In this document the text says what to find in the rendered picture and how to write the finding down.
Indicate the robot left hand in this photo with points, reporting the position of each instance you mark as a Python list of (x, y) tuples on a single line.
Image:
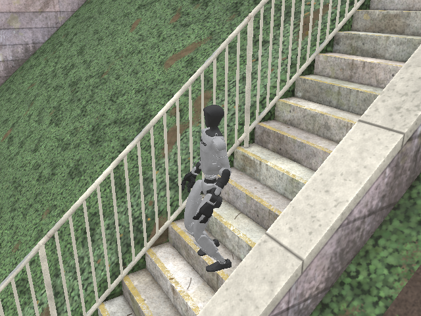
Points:
[(206, 210)]

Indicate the right robot forearm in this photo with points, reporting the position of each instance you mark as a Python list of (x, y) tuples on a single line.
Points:
[(197, 168)]

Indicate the left robot upper arm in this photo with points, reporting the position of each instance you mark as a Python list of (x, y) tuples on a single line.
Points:
[(219, 146)]

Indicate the left robot forearm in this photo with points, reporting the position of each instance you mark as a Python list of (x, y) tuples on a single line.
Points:
[(218, 187)]

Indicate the humanoid robot torso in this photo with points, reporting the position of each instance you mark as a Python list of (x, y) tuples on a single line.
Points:
[(210, 165)]

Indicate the right robot thigh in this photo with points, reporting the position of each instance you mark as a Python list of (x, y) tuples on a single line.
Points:
[(192, 204)]

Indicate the robot right hand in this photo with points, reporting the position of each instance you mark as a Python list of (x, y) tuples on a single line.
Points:
[(191, 181)]

